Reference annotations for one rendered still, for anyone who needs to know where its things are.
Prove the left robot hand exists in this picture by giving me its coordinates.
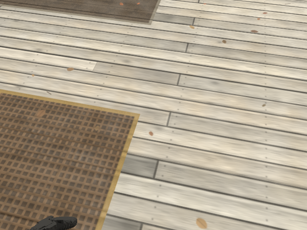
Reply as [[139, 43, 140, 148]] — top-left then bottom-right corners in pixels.
[[28, 216, 78, 230]]

